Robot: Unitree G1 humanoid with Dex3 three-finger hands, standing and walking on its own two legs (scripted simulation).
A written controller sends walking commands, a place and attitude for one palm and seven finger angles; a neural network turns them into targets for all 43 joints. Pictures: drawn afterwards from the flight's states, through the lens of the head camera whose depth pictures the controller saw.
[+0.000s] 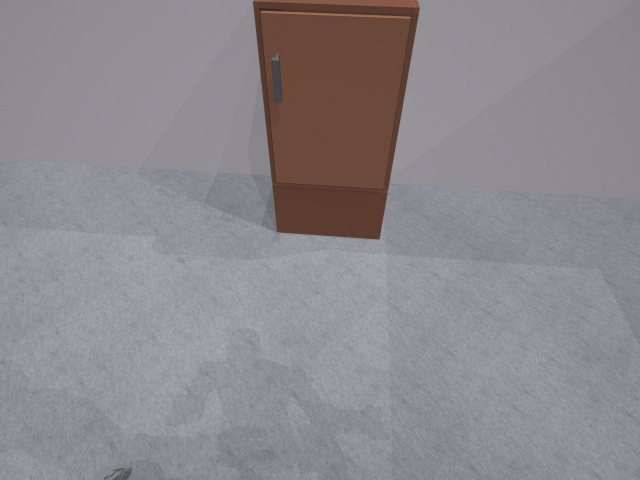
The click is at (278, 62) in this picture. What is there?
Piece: cupboard door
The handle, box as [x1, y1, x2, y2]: [271, 53, 282, 102]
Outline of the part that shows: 276,53 276,55 271,59 274,102 280,102 282,92 280,84 279,53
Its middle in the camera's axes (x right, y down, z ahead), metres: -0.13 -0.49 +1.17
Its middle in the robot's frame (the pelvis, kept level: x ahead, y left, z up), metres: +1.19 +0.19 -0.04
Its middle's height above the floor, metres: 0.73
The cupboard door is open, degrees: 0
